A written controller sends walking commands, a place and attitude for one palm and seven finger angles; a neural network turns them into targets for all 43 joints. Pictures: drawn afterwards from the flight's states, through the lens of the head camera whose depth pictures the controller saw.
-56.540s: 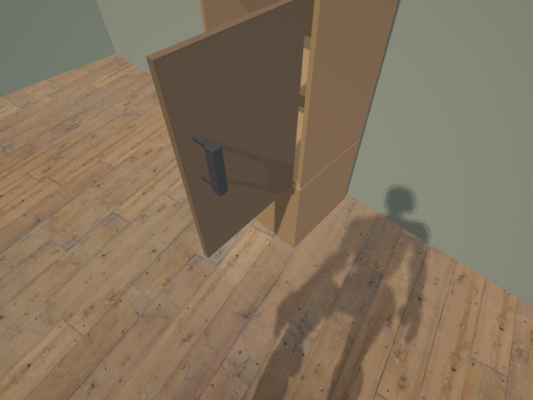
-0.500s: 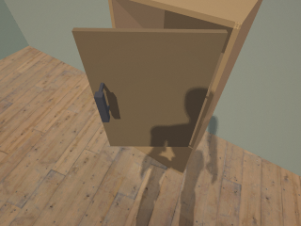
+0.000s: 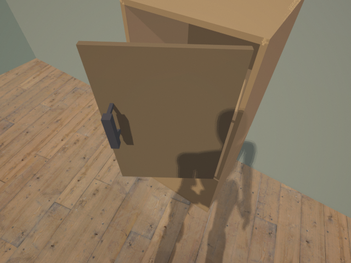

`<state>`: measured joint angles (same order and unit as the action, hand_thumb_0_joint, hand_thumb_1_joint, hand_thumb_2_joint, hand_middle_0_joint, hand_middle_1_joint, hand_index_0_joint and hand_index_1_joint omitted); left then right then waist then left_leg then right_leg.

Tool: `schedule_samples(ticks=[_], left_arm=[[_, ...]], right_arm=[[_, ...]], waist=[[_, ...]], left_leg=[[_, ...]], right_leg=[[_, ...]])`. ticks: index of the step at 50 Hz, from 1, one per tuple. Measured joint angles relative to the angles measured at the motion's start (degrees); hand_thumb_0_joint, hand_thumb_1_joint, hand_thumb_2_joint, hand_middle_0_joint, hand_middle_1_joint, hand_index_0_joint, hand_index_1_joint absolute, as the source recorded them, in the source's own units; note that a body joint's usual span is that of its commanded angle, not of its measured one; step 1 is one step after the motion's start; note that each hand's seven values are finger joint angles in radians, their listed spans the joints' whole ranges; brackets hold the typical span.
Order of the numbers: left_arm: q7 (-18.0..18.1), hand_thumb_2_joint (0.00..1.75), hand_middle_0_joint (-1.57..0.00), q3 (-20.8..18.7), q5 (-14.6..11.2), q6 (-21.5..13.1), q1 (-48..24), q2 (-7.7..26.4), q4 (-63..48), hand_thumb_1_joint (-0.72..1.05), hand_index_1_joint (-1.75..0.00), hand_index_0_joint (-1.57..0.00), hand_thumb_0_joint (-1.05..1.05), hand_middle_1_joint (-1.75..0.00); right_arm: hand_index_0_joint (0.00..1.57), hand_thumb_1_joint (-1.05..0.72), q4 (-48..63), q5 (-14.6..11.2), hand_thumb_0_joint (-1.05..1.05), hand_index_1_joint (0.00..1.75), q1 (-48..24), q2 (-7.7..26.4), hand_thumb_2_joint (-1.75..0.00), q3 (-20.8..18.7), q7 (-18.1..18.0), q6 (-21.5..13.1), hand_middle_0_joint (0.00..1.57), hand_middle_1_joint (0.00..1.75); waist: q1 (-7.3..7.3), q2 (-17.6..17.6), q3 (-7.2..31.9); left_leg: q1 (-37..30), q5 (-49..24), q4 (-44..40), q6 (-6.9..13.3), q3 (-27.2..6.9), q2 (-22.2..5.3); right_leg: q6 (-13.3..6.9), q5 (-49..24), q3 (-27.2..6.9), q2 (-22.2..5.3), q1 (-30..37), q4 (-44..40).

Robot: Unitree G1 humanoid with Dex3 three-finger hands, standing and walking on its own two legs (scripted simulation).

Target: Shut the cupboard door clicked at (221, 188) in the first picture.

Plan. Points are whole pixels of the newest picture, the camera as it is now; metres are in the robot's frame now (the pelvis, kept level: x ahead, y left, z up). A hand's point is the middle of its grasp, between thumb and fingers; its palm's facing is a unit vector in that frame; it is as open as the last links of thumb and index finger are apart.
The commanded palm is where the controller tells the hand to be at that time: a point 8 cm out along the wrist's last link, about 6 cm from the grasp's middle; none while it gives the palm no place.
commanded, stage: come to a stop and stand still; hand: left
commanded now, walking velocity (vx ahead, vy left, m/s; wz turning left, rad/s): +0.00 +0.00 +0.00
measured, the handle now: (113, 126) +0.47 +0.21 +0.01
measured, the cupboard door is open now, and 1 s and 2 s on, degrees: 32 32 32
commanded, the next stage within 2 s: look again from close up in 0.34 s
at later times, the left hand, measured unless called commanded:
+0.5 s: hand out of the picture +0.01 +0.18 -0.18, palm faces +0.01 -0.98 -0.19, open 7.4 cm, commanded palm none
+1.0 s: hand out of the picture -0.03 +0.25 -0.18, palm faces +0.00 -0.98 -0.21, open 7.4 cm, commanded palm none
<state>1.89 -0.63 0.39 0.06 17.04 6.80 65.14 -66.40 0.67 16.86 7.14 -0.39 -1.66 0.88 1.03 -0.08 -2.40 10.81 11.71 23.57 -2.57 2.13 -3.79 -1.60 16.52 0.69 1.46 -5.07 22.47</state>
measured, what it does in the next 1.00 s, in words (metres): shifts its weight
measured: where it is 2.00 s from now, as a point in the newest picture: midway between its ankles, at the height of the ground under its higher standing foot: outside the picture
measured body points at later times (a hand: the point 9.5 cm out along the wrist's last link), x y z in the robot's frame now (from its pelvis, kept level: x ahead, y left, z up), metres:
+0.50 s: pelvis +0.01 +0.01 +0.00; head +0.04 +0.02 +0.45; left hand +0.01 +0.23 -0.16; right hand +0.02 -0.21 -0.16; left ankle +0.01 +0.15 -0.74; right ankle -0.05 -0.10 -0.74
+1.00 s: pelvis -0.03 +0.06 -0.01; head -0.03 +0.07 +0.44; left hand -0.03 +0.30 -0.17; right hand +0.00 -0.17 -0.15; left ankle +0.01 +0.15 -0.74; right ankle -0.05 -0.10 -0.74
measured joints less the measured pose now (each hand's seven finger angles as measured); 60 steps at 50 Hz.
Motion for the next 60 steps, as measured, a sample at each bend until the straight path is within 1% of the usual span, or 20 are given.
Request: schedule_samples(ticks=[9, 22, 25, 27, 29, 31, 34, 43, 52, 54, 60], left_arm=[[0.1, 0.9, -0.2, 0.0, 0.2, -0.1, 0.5, -0.7, 0.2, 0.91, -0.3, -0.2, 0.0, -0.3], [0.1, 0.9, -0.2, -0.2, 0.2, -0.1, -0.7, 1.1, -0.3, 0.91, -0.3, -0.2, 0.0, -0.3], [1.3, 0.9, -0.2, 0.3, 0.7, -2.1, -0.4, 0.7, -1.4, 0.91, -0.3, -0.2, 0.0, -0.3], [1.4, 0.9, -0.2, 0.7, 0.5, -2.6, 0.3, 1.0, -2.6, 0.9, -0.3, -0.2, 0.0, -0.3], [1.4, 0.9, -0.2, 0.8, 0.5, -2.4, 0.6, 1.5, -3.4, 0.9, -0.3, -0.2, 0.0, -0.3], [1.4, 0.9, -0.2, 0.9, 0.5, -1.9, 0.3, 2.1, -4.2, 0.9, -0.3, -0.2, 0.0, -0.3], [1.1, 0.9, -0.2, 0.9, 0.6, -1.0, -0.5, 2.8, -5.0, 0.9, -0.3, -0.2, 0.0, -0.3], [0.2, 0.9, -0.2, 1.2, 0.9, 0.1, -0.2, 4.4, -6.7, 0.91, -0.3, -0.2, 0.0, -0.3], [-0.1, 0.9, -0.2, 1.4, 0.9, 0.1, 2.4, 4.8, -5.0, 0.91, -0.3, -0.2, 0.0, -0.3], [-0.1, 0.9, -0.2, 1.4, 0.9, 0.2, 3.2, 4.7, -4.4, 0.91, -0.3, -0.2, 0.0, -0.3], [-0.8, 0.9, -0.2, 1.0, 1.4, 0.8, 5.6, 3.9, -3.2, 0.91, -0.3, -0.2, 0.0, -0.3]], right_arm=[[0.2, -0.92, 0.8, 0.0, 0.01, 0.3, -2.2, 0.6, -0.9, -0.2, -0.5, -0.2, 0.2, 0.3], [0.2, -0.91, 1.4, 0.0, 0.0, 0.3, -2.6, 1.0, -0.9, 0.0, -0.5, -0.4, 0.2, 0.3], [0.2, -0.92, 3.2, -0.1, 0.01, 0.3, -3.0, 2.2, -0.9, -0.1, 0.1, -0.6, 0.2, 0.3], [0.2, -0.92, 5.0, 0.0, 0.01, 0.3, -2.8, 2.6, -0.9, -0.3, 0.2, -1.4, 0.2, 0.3], [0.2, -0.92, 6.2, -0.1, 0.01, 0.3, -2.3, 2.9, -0.9, -0.4, 0.2, -1.8, 0.2, 0.3], [0.2, -0.91, 6.7, -0.1, 0.0, 0.3, -2.2, 2.8, -0.9, -0.4, 0.2, -1.7, 0.2, 0.3], [0.2, -0.91, 7.0, 0.0, 0.0, 0.3, -2.4, 2.7, -0.9, -0.2, 0.4, -1.3, 0.19, 0.3], [0.2, -0.92, 8.2, 0.4, 0.0, 0.3, -1.9, 2.8, -0.9, 0.1, 1.5, -0.7, 0.2, 0.3], [0.2, -0.91, 6.6, 0.2, 0.0, 0.3, -0.9, 2.9, -0.9, 0.3, 1.8, -0.8, 0.2, 0.3], [0.2, -0.91, 6.0, 0.2, 0.0, 0.3, -0.8, 2.9, -0.9, 0.3, 1.8, -0.7, 0.2, 0.3], [0.2, -0.9, 4.9, 0.5, 0.0, 0.3, -0.1, 2.3, -0.9, -0.3, 1.6, 0.1, 0.2, 0.3]], waist=[[-0.7, -0.6, 0.0], [-0.67, -1.0, -0.5], [-0.63, 0.5, -0.7], [0.04, 0.7, -0.6], [0.42, 0.6, 0.0], [0.12, 0.0, 0.5], [-0.26, 0.0, 1.0], [-0.74, -0.9, 2.4], [-1.15, -1.3, 2.1], [-1.17, -1.4, 2.1], [-1.21, -1.5, 2.4]], left_leg=[[-0.6, 0.9, 0.5, 0.1, 0.1, 0.1], [-1.2, 1.3, 0.1, 0.6, 0.2, 0.8], [2.4, 2.5, 5.4, 1.5, 0.5, 0.1], [2.7, 3.4, 6.1, 2.1, 0.7, 0.4], [2.9, 4.5, 7.0, 2.1, 0.7, 0.9], [3.2, 5.0, 8.4, 2.5, 1.1, 1.6], [3.3, 5.1, 9.4, 3.2, 1.2, 2.2], [4.4, 2.1, 6.9, 5.0, 1.8, 4.0], [4.6, -0.2, 4.2, 5.5, 1.9, 4.8], [4.6, -0.4, 4.0, 5.5, 1.9, 4.8], [5.4, 0.8, 5.5, 5.1, 1.8, 4.1]], right_leg=[[0.2, 0.6, -0.1, -0.2, 0.8, -0.1], [0.8, 0.7, -0.1, -0.9, 1.7, -0.9], [1.3, 0.4, -0.4, -0.3, 0.0, 0.2], [1.6, 1.1, -0.7, -0.6, -1.6, 3.1], [2.0, 2.4, -0.6, -1.2, -2.4, 5.5], [2.4, 3.7, -0.9, -2.0, -2.5, 6.5], [3.2, 3.8, -1.1, -2.6, -2.6, 7.5], [3.8, 1.5, -1.5, -4.3, -4.3, 6.5], [4.3, -0.3, -1.5, -5.1, -4.7, 4.5], [3.9, -0.2, -1.5, -5.0, -4.9, 4.7], [1.8, 2.9, -1.5, -4.2, -6.1, 7.1]])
